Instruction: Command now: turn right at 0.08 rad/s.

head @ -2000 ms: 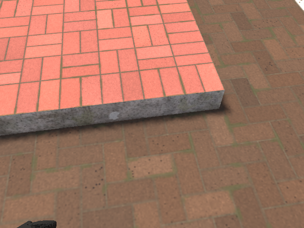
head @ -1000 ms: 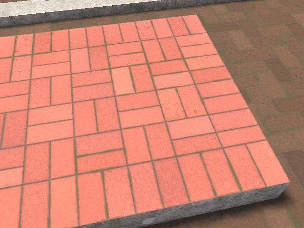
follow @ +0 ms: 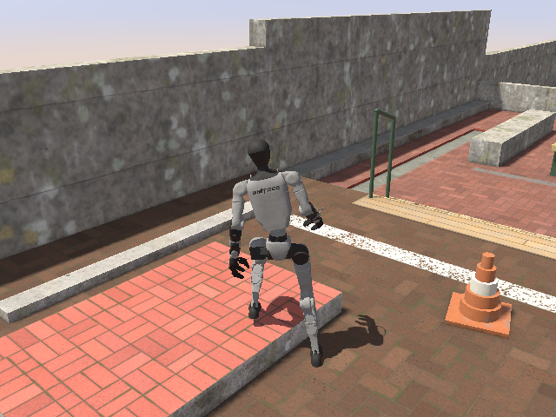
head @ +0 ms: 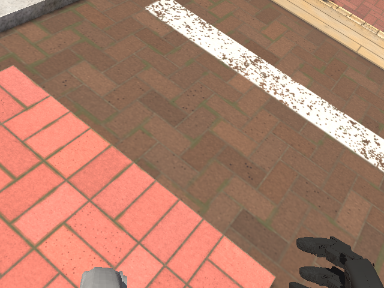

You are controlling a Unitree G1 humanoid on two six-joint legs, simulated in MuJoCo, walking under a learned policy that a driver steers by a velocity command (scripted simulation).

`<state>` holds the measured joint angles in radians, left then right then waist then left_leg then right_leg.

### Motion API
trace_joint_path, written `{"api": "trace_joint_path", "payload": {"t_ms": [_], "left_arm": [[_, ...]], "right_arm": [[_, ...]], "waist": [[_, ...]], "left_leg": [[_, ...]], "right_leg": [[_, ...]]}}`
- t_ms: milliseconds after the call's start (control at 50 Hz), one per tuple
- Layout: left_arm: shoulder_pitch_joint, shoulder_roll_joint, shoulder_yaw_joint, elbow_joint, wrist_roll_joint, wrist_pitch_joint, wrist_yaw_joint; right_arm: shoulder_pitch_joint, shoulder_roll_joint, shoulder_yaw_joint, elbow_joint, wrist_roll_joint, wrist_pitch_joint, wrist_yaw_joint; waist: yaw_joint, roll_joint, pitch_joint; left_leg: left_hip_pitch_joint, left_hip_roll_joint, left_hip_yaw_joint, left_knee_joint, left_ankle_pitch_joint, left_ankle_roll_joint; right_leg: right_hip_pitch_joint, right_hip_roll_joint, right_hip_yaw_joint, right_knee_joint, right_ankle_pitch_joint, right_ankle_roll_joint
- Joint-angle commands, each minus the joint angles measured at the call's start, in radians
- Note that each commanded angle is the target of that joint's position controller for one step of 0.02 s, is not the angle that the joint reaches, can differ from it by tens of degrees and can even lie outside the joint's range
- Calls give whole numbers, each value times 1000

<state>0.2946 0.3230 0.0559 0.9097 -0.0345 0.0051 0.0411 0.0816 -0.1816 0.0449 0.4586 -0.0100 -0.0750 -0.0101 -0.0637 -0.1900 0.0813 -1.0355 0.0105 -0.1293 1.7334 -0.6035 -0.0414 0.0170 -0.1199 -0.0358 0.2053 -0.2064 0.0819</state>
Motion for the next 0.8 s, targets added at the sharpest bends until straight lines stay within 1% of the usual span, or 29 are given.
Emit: {"api": "trace_joint_path", "payload": {"t_ms": [20,40,60,80,100,120,140,160,180,220,260,280,300,320,340,380,420,460,480,500,520,540,560,580,600,620,660,720,800], "left_arm": [[-312,263,80,-150,-40,-8,-28],[-192,105,40,-158,-7,14,-27],[47,8,26,-137,14,39,-48],[210,-28,36,-66,-36,38,-76],[160,-32,31,-76,-30,52,-77],[92,-81,1,-105,13,63,-59],[56,-76,-12,-121,22,68,-36],[27,-38,-10,-133,33,74,-24],[-23,0,-5,-160,39,66,-19],[-121,-2,-15,-213,41,29,-6],[-140,-27,-32,-261,26,11,12],[-168,-15,-25,-268,85,16,-14],[-136,-15,-26,-264,67,13,-33],[-94,-23,-29,-257,57,12,-49],[-62,-9,-25,-237,51,7,-58],[-12,10,-17,-232,61,2,-72],[49,-5,-21,-221,58,-1,-82],[145,-1,-14,-195,46,1,-79],[232,-17,-15,-165,46,0,-73],[341,-32,-14,-111,51,-6,-64],[312,-42,-17,-118,67,-25,-60],[173,-10,-26,-199,74,-43,-47],[86,77,9,-233,80,-42,-27],[31,81,17,-252,73,-59,-24],[18,75,16,-246,61,-80,-30],[31,68,13,-242,63,-97,-36],[96,41,6,-200,56,-119,-40],[193,37,12,-160,57,-120,-46],[235,41,22,-140,56,-118,-50]], "right_arm": [[636,-258,-101,204,-38,41,0],[554,-393,-123,227,-59,45,13],[300,-518,-106,164,-51,43,-1],[165,-423,-57,88,-22,55,6],[120,-329,-46,110,19,70,23],[43,-278,-57,141,31,74,41],[-23,-252,-65,165,-1,70,41],[-1,-219,-71,202,-16,60,27],[43,-180,-69,230,-17,52,9],[149,-97,-55,270,-8,43,-30],[191,-77,-51,265,-5,44,-60],[259,-167,-87,318,-30,69,-56],[296,-173,-98,310,-31,88,-59],[309,-185,-109,318,-34,102,-56],[286,-174,-110,299,-38,96,-48],[248,-177,-119,286,-18,78,-30],[130,-181,-123,246,0,63,-11],[38,-193,-129,217,-1,65,7],[-5,-191,-130,205,1,74,8],[-33,-162,-126,196,-6,83,5],[-12,-81,-106,195,-6,80,5],[-17,-21,-81,139,-5,68,10],[-47,-74,-89,78,-19,53,22],[-61,-139,-104,80,-21,40,30],[-47,-176,-113,99,-25,37,37],[-12,-179,-117,123,-27,42,43],[-29,-174,-120,117,-29,59,58],[-100,-155,-113,102,-20,76,69],[-193,-139,-104,84,-10,66,86]], "waist": [[-306,122,-289],[-199,615,-176],[57,1153,-250],[111,1022,-356],[116,799,-235],[134,589,-27],[148,458,55],[132,394,28],[104,350,-2],[40,284,-38],[30,225,-80],[34,153,-82],[19,148,-120],[21,208,-134],[18,243,-150],[59,253,-144],[119,256,-133],[169,290,-112],[211,264,-83],[251,154,-38],[226,-46,-36],[124,27,-25],[85,50,1],[59,139,9],[53,202,-25],[58,209,-56],[78,181,-50],[123,164,-21],[164,95,3]], "left_leg": [[895,-67,89,-496,199,38],[767,-68,-177,-861,765,115],[555,72,-689,-1320,1034,170],[486,156,-815,-1467,506,163],[372,126,-777,-1522,-154,169],[252,72,-729,-1534,-541,161],[172,80,-612,-1451,-557,145],[167,58,-481,-1335,-478,125],[220,44,-402,-1252,-354,125],[380,63,-377,-1180,-107,181],[528,115,-404,-1241,99,237],[633,134,-371,-1302,54,269],[693,135,-364,-1392,-36,265],[721,133,-333,-1436,-91,272],[722,186,-368,-1468,-49,294],[644,223,-327,-1543,-88,286],[523,176,-160,-1587,4,226],[437,115,-18,-1576,51,182],[375,83,43,-1514,9,157],[280,19,111,-1306,-22,133],[148,-70,180,-885,22,134],[8,-68,71,-693,184,119],[-66,-16,-1,-636,319,97],[-40,15,-24,-604,419,72],[10,19,-26,-612,464,46],[73,14,-1,-612,488,33],[124,27,51,-625,538,24],[100,45,105,-692,557,29],[211,58,170,-903,569,28]], "right_leg": [[-335,-72,-23,285,900,-158],[-364,55,58,702,25,-74],[-319,290,223,1219,-485,-40],[-332,340,435,1512,-490,-58],[-435,334,307,1622,-444,-69],[-567,278,121,1687,-353,-71],[-603,223,78,1664,-271,-67],[-563,193,54,1644,-226,-59],[-561,177,66,1560,-184,-65],[-621,186,98,1466,-159,-82],[-651,196,130,1308,-228,-77],[-714,180,99,1203,-326,-97],[-668,180,54,999,-428,-100],[-625,195,20,916,-456,-100],[-587,173,45,907,-352,-114],[-496,139,51,822,-233,-150],[-315,143,6,653,-200,-176],[-139,176,-92,475,-227,-190],[-35,191,-154,326,-153,-199],[76,202,-157,177,-152,-212],[104,26,139,165,-321,-230],[-11,-210,616,-2,-685,-292],[-104,-312,826,-154,-859,-374],[-145,-302,786,-155,-759,-373],[-136,-235,640,-109,-603,-341],[-147,-170,518,-99,-495,-316],[-149,-118,396,-124,-387,-302],[-57,-102,315,-156,-290,-296],[-26,-88,251,-184,-199,-284]]}}
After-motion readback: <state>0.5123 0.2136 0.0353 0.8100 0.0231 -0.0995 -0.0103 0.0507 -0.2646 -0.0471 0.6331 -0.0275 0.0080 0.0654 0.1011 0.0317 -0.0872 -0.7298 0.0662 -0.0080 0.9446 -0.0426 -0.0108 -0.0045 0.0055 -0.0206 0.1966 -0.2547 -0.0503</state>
